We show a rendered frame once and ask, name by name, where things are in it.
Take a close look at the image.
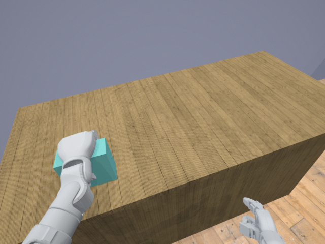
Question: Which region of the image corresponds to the robot right hand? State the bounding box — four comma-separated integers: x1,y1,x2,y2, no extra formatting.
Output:
239,197,278,242

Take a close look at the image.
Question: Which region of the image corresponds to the table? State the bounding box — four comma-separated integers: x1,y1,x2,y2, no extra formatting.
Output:
0,51,325,244

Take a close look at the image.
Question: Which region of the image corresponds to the right robot forearm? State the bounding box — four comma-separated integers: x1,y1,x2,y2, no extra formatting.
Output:
259,230,287,244

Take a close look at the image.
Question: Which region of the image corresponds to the sponge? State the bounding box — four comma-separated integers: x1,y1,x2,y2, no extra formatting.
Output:
53,138,117,187

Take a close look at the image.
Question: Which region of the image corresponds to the robot left hand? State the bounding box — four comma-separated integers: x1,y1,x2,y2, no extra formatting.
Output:
57,130,99,181

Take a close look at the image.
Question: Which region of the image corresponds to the left robot forearm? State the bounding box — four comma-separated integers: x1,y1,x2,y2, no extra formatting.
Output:
22,156,94,244

